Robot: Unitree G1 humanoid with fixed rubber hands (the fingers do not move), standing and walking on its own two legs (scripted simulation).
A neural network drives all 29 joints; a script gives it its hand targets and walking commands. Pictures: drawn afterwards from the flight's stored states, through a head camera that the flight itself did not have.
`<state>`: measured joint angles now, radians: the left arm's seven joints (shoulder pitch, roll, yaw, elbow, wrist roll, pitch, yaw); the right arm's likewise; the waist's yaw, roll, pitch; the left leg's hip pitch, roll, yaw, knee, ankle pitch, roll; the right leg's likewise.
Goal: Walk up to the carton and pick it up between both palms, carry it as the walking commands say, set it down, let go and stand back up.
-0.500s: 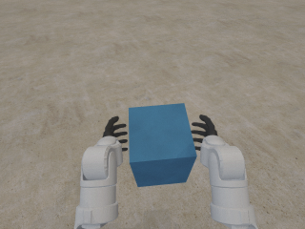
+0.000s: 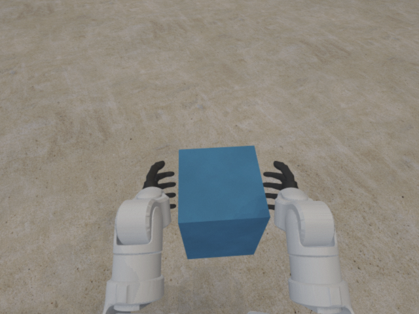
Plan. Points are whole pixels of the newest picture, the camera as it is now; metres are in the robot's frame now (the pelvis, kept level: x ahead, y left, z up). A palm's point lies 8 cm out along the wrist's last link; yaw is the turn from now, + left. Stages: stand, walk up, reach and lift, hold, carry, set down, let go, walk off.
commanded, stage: carry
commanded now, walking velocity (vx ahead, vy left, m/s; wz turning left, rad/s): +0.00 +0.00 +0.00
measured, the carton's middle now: (218, 205) +0.35 +0.00 -0.03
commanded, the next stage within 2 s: hold in 1.44 s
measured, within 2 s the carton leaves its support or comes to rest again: neither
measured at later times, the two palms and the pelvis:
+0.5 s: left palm (152, 187) +0.31 +0.12 +0.10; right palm (290, 190) +0.30 -0.12 +0.10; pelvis +0.01 +0.00 +0.00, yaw +0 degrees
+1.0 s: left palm (157, 197) +0.31 +0.12 +0.06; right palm (286, 199) +0.31 -0.13 +0.06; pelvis +0.00 +0.00 +0.00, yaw +0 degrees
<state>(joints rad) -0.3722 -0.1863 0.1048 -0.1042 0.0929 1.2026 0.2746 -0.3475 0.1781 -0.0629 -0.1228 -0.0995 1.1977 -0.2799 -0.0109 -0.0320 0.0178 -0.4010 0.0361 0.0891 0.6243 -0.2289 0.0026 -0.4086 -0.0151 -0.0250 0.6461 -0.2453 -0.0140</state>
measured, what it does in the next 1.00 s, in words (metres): stands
